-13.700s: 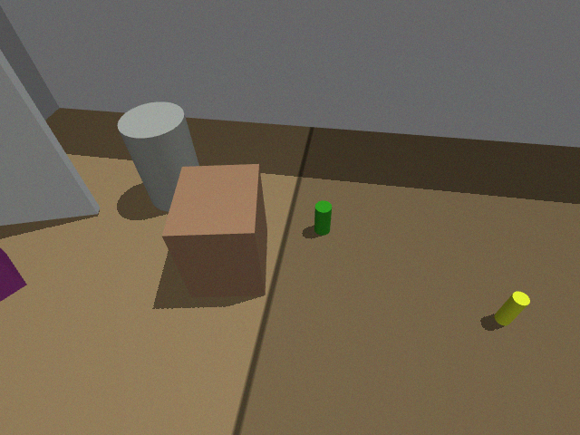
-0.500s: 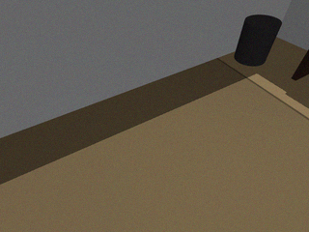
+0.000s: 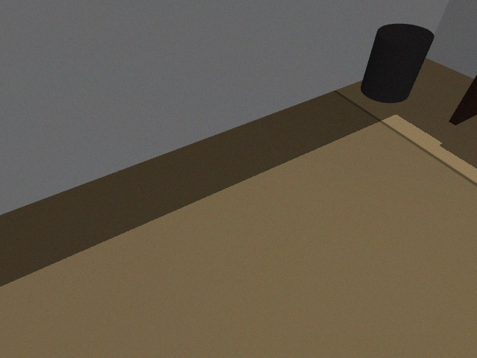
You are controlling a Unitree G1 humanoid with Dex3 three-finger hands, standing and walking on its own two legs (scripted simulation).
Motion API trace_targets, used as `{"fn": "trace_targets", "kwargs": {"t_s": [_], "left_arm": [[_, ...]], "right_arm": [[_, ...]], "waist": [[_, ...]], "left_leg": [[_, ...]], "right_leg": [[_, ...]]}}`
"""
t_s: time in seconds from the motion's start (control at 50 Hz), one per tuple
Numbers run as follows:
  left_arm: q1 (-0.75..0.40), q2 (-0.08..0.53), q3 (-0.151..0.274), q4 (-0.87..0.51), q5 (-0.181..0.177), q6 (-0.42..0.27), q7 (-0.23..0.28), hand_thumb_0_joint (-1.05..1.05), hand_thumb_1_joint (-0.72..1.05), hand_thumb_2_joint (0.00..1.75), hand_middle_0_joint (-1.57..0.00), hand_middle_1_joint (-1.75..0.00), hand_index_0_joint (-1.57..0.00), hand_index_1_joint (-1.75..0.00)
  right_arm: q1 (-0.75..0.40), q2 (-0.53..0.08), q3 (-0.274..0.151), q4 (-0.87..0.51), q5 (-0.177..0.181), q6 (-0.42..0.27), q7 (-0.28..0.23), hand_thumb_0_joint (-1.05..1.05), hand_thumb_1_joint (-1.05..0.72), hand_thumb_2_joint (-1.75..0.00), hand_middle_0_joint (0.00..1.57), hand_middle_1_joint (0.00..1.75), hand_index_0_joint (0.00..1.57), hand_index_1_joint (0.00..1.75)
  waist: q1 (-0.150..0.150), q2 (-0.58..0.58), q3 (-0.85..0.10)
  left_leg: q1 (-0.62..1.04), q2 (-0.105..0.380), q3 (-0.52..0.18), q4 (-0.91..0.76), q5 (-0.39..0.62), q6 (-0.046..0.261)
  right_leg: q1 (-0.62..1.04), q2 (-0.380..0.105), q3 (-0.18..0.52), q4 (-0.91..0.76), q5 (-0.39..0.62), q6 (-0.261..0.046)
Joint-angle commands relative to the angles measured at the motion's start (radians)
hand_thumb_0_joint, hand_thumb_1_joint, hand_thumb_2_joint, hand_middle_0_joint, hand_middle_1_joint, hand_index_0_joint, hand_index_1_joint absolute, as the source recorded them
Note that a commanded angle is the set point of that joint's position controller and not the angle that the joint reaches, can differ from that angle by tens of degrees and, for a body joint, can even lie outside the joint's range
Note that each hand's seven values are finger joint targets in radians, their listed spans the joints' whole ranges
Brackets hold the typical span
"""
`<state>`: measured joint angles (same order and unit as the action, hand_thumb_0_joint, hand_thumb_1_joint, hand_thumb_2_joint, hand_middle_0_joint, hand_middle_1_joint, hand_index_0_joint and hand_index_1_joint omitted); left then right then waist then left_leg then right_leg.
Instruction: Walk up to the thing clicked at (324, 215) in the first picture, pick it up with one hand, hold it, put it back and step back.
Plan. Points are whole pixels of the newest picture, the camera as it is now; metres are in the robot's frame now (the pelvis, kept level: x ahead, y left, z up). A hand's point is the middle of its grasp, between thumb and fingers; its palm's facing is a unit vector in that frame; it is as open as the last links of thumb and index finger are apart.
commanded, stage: stand
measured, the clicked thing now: out of the picture +0.15 +1.28 -0.71
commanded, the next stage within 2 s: walk up in 0.08 s
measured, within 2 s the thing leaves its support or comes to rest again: neither
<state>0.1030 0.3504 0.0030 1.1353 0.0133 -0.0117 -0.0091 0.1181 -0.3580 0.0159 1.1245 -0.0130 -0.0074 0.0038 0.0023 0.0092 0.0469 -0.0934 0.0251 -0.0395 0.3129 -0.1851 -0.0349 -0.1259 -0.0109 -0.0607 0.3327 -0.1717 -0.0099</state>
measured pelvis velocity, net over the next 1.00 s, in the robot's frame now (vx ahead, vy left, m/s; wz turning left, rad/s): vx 0.27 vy -0.02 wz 0.11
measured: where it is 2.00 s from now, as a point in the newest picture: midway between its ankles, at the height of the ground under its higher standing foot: (263, 348)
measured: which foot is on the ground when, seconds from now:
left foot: down 0.00-0.14, up 0.16-0.34, down 0.36-0.86, up 0.88-1.00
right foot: down 0.00-0.38, up 0.40-0.80, down 0.82-1.00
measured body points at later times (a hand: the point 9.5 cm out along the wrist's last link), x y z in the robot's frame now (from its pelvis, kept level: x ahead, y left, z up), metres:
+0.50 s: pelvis +0.08 +0.06 -0.02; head +0.08 +0.09 +0.43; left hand +0.11 +0.39 -0.16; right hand +0.11 -0.27 -0.11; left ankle +0.09 +0.17 -0.75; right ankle +0.06 -0.08 -0.69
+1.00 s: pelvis +0.27 -0.02 -0.02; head +0.30 -0.03 +0.43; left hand +0.34 +0.30 -0.11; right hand +0.37 -0.33 -0.13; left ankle +0.22 +0.14 -0.66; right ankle +0.32 -0.10 -0.75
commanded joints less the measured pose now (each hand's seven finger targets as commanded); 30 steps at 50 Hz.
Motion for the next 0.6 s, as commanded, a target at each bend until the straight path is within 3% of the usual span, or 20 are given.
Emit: {"fn": "trace_targets", "kwargs": {"t_s": [0.0, 0.04, 0.06, 0.08, 0.1, 0.12, 0.14, 0.16, 0.2, 0.24, 0.28, 0.3, 0.32, 0.34, 0.36, 0.38, 0.4, 0.46, 0.52, 0.58], "left_arm": [[-0.044, 0.219, 0.042, -0.056, -0.006, -0.018, 0.013, 0.0, 0.9, 0.9, -0.2, -0.3, -0.2, -0.3], [-0.046, 0.22, 0.043, -0.058, -0.005, -0.017, 0.013, 0.0, 0.9, 0.9, -0.2, -0.3, -0.2, -0.3], [0.041, 0.277, 0.105, -0.101, 0.01, -0.024, -0.01, 0.0, 0.9, 0.9, -0.2, -0.3, -0.2, -0.3], [0.079, 0.295, 0.115, -0.093, 0.021, -0.022, -0.017, 0.0, 0.9, 0.9, -0.2, -0.3, -0.2, -0.3], [0.093, 0.311, 0.129, -0.092, 0.026, -0.022, -0.02, 0.0, 0.9, 0.9, -0.2, -0.3, -0.2, -0.3], [0.109, 0.338, 0.145, -0.105, 0.028, -0.024, -0.019, 0.0, 0.9, 0.9, -0.2, -0.3, -0.2, -0.3], [0.104, 0.348, 0.153, -0.133, 0.033, -0.033, -0.018, 0.0, 0.9, 0.9, -0.2, -0.3, -0.2, -0.3], [0.102, 0.338, 0.155, -0.144, 0.029, -0.036, -0.018, 0.0, 0.9, 0.9, -0.2, -0.3, -0.2, -0.3], [0.121, 0.313, 0.15, -0.156, 0.029, -0.038, -0.02, 0.0, 0.9, 0.9, -0.2, -0.3, -0.2, -0.3], [0.063, 0.317, 0.15, -0.201, 0.034, -0.036, -0.03, 0.0, 0.9, 0.9, -0.2, -0.3, -0.2, -0.3], [-0.009, 0.314, 0.143, -0.24, 0.031, -0.029, -0.039, 0.0, 0.9, 0.9, -0.2, -0.3, -0.2, -0.3], [-0.076, 0.292, 0.147, -0.27, 0.028, -0.024, -0.043, 0.0, 0.9, 0.9, -0.2, -0.3, -0.2, -0.3], [-0.09, 0.252, 0.137, -0.288, 0.029, -0.014, -0.045, 0.0, 0.9, 0.9, -0.2, -0.3, -0.2, -0.3], [-0.048, 0.189, 0.116, -0.302, 0.026, -0.002, -0.048, 0.0, 0.9, 0.9, -0.2, -0.3, -0.2, -0.3], [0.028, 0.12, 0.093, -0.31, 0.024, 0.004, -0.048, 0.0, 0.9, 0.9, -0.2, -0.3, -0.2, -0.3], [0.077, 0.201, 0.117, -0.292, 0.02, 0.012, -0.044, 0.0, 0.9, 0.9, -0.2, -0.3, -0.2, -0.3], [0.114, 0.268, 0.13, -0.274, 0.013, 0.012, -0.044, 0.0, 0.9, 0.9, -0.2, -0.3, -0.2, -0.3], [0.165, 0.29, 0.14, -0.227, 0.007, 0.006, -0.052, 0.0, 0.9, 0.9, -0.2, -0.3, -0.2, -0.3], [0.127, 0.271, 0.136, -0.25, 0.014, 0.01, -0.06, 0.0, 0.9, 0.9, -0.2, -0.3, -0.2, -0.3], [0.078, 0.251, 0.133, -0.294, 0.013, 0.01, -0.069, 0.0, 0.9, 0.9, -0.2, -0.3, -0.2, -0.3]], "right_arm": [[-0.03, -0.205, -0.04, -0.056, 0.002, -0.018, -0.015, 0.0, -0.9, -0.9, 0.2, 0.3, 0.2, 0.3], [-0.033, -0.204, -0.042, -0.059, 0.001, -0.017, -0.016, 0.0, -0.9, -0.9, 0.2, 0.3, 0.2, 0.3], [0.021, -0.264, -0.09, -0.104, -0.012, -0.028, 0.004, 0.0, -0.9, -0.9, 0.2, 0.3, 0.2, 0.3], [0.018, -0.264, -0.095, -0.111, -0.024, -0.028, 0.012, 0.0, -0.9, -0.9, 0.2, 0.3, 0.2, 0.3], [-0.021, -0.249, -0.094, -0.129, -0.028, -0.024, 0.017, 0.0, -0.9, -0.9, 0.2, 0.3, 0.2, 0.3], [-0.044, -0.232, -0.097, -0.154, -0.03, -0.02, 0.023, 0.0, -0.9, -0.9, 0.2, 0.3, 0.2, 0.3], [-0.051, -0.233, -0.101, -0.17, -0.031, -0.024, 0.026, 0.0, -0.9, -0.9, 0.2, 0.3, 0.2, 0.3], [-0.036, -0.237, -0.106, -0.171, -0.029, -0.031, 0.026, 0.0, -0.9, -0.9, 0.2, 0.3, 0.2, 0.3], [-0.029, -0.226, -0.114, -0.183, -0.032, -0.045, 0.035, 0.0, -0.9, -0.9, 0.2, 0.3, 0.2, 0.3], [0.041, -0.214, -0.122, -0.189, -0.029, -0.047, 0.049, 0.0, -0.9, -0.9, 0.2, 0.3, 0.2, 0.3], [0.133, -0.214, -0.14, -0.176, -0.026, -0.048, 0.048, 0.0, -0.9, -0.9, 0.2, 0.3, 0.2, 0.3], [0.26, -0.184, -0.144, -0.144, -0.017, -0.044, 0.044, 0.0, -0.9, -0.9, 0.2, 0.3, 0.2, 0.3], [0.369, -0.198, -0.16, -0.108, -0.025, -0.044, 0.034, 0.0, -0.9, -0.9, 0.2, 0.3, 0.2, 0.3], [0.442, -0.262, -0.182, -0.094, -0.036, -0.047, 0.022, 0.0, -0.9, -0.9, 0.2, 0.3, 0.2, 0.3], [0.453, -0.344, -0.193, -0.126, -0.052, -0.055, 0.008, 0.0, -0.9, -0.9, 0.2, 0.3, 0.2, 0.3], [0.277, -0.389, -0.193, -0.204, -0.038, -0.062, 0.004, 0.0, -0.9, -0.9, 0.2, 0.3, 0.2, 0.3], [0.192, -0.432, -0.198, -0.239, -0.017, -0.066, 0.006, 0.0, -0.9, -0.9, 0.2, 0.3, 0.2, 0.3], [0.163, -0.319, -0.158, -0.267, -0.015, -0.086, 0.002, 0.0, -0.9, -0.9, 0.2, 0.3, 0.2, 0.3], [0.256, -0.309, -0.156, -0.257, -0.004, -0.103, -0.002, 0.0, -0.9, -0.9, 0.2, 0.3, 0.2, 0.3], [0.277, -0.318, -0.159, -0.276, -0.004, -0.108, -0.005, 0.0, -0.9, -0.9, 0.2, 0.3, 0.2, 0.3]], "waist": [[0.002, -0.012, -0.067], [0.001, -0.013, -0.07], [0.02, -0.047, -0.142], [0.041, -0.062, -0.069], [0.061, -0.107, 0.005], [0.077, -0.201, 0.05], [0.084, -0.168, 0.095], [0.081, -0.128, 0.114], [0.073, -0.104, 0.084], [0.035, -0.138, 0.031], [-0.03, -0.162, 0.024], [-0.078, -0.15, 0.0], [-0.12, -0.043, -0.017], [-0.143, 0.166, -0.02], [-0.132, 0.354, -0.016], [-0.063, 0.204, 0.011], [-0.025, 0.174, 0.082], [0.011, 0.1, 0.075], [-0.014, 0.099, 0.088], [-0.026, 0.127, 0.094]], "left_leg": [[-0.026, 0.1, -0.068, -0.047, 0.133, 0.041], [-0.028, 0.098, -0.066, -0.044, 0.125, 0.041], [-0.056, 0.037, -0.04, 0.054, -0.328, 0.106], [-0.197, 0.024, -0.035, 0.104, -0.464, 0.107], [-0.332, -0.019, 0.031, 0.21, -0.433, 0.084], [-0.421, -0.022, 0.072, 0.413, -0.357, 0.067], [-0.496, 0.034, 0.023, 0.466, -0.304, 0.06], [-0.514, 0.066, -0.002, 0.465, -0.279, 0.057], [-0.463, 0.065, 0.002, 0.436, -0.297, 0.061], [-0.314, 0.058, 0.024, 0.366, -0.268, 0.061], [-0.122, 0.048, 0.063, 0.243, -0.158, 0.059], [-0.014, 0.029, 0.103, 0.187, -0.014, 0.049], [0.131, -0.008, 0.099, 0.183, 0.007, 0.036], [0.251, 0.043, -0.041, 0.112, -0.167, 0.068], [0.214, 0.252, -0.469, -0.067, -0.565, 0.134], [0.008, 0.346, -0.686, -0.209, -0.768, 0.216], [-0.099, 0.381, -0.696, -0.235, -0.816, 0.282], [-0.055, 0.241, -0.385, -0.129, -0.45, 0.223], [-0.07, 0.205, -0.279, -0.122, -0.221, 0.204], [-0.021, 0.208, -0.214, -0.107, -0.077, 0.23]], "right_leg": [[0.042, -0.125, 0.112, -0.058, 0.097, -0.009], [0.045, -0.127, 0.114, -0.057, 0.1, -0.011], [0.1, -0.079, 0.115, -0.02, -0.386, -0.051], [0.088, -0.123, 0.196, -0.04, -0.577, -0.085], [0.095, -0.188, 0.285, -0.122, -0.672, -0.118], [0.085, -0.314, 0.418, -0.234, -0.723, -0.175], [0.099, -0.38, 0.461, -0.243, -0.616, -0.23], [0.109, -0.382, 0.447, -0.22, -0.493, -0.249], [0.109, -0.308, 0.353, -0.199, -0.394, -0.223], [0.03, -0.261, 0.27, -0.172, -0.392, -0.188], [-0.124, -0.211, 0.177, -0.102, -0.373, -0.158], [-0.183, -0.179, 0.073, -0.003, -0.416, -0.129], [-0.304, -0.127, 0.025, 0.172, -0.452, -0.107], [-0.484, -0.048, -0.055, 0.442, -0.483, -0.079], [-0.649, 0.049, -0.003, 0.723, -0.472, -0.048], [-0.56, 0.015, 0.126, 0.785, -0.398, -0.046], [-0.502, -0.056, 0.16, 0.782, -0.361, -0.045], [-0.465, -0.097, 0.16, 0.722, -0.194, -0.028], [-0.432, -0.093, 0.146, 0.645, -0.108, 0.0], [-0.456, -0.103, 0.111, 0.528, -0.08, 0.017]]}}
